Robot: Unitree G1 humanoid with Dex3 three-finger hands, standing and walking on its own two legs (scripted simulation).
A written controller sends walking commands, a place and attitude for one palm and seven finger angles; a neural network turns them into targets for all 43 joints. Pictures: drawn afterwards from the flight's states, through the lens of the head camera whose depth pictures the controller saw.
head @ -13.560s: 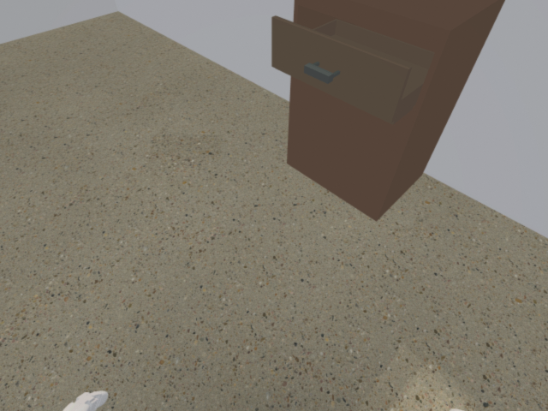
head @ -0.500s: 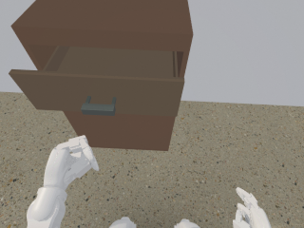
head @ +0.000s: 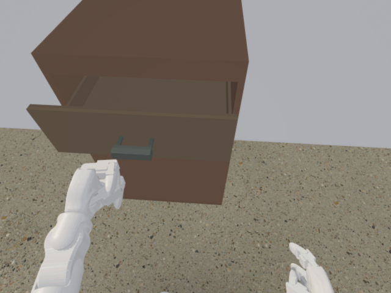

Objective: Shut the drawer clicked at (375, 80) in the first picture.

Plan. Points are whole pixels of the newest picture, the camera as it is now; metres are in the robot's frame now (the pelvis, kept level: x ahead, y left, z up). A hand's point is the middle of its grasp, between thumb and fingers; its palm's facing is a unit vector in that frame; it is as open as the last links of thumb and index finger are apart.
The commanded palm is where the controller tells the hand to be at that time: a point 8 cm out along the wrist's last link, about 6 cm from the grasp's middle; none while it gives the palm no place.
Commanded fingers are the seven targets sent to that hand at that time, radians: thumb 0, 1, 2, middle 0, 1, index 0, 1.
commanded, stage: raise the hand and make a fist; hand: left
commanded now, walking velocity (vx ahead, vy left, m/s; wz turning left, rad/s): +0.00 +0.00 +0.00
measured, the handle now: (134, 146) +0.47 +0.20 -0.03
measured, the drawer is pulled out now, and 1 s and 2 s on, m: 0.15 0.15 0.15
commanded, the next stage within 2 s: bring the fist close to the handle in 0.28 s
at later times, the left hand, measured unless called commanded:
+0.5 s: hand (116, 192) +0.29 +0.17 +0.07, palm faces -0.01 -1.00 -0.04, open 3.3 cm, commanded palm +0.27 +0.22 +0.06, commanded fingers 0.00 0.90 0.90 -1.40 -1.60 -1.40 -1.60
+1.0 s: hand (133, 181) +0.34 +0.16 +0.02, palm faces -0.05 -1.00 -0.04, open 3.3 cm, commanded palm +0.32 +0.21 +0.01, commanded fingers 0.00 0.90 0.90 -1.40 -1.60 -1.40 -1.60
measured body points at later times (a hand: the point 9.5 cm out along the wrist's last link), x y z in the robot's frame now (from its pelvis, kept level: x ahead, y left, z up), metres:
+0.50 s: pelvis -0.01 -0.02 +0.00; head +0.03 -0.03 +0.45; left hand +0.28 +0.23 +0.07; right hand +0.16 -0.26 -0.09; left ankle +0.00 +0.11 -0.70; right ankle +0.00 -0.11 -0.70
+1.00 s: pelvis -0.02 +0.00 -0.03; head +0.06 -0.01 +0.41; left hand +0.34 +0.22 +0.02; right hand +0.10 -0.26 -0.14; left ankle +0.00 +0.11 -0.70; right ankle +0.00 -0.11 -0.70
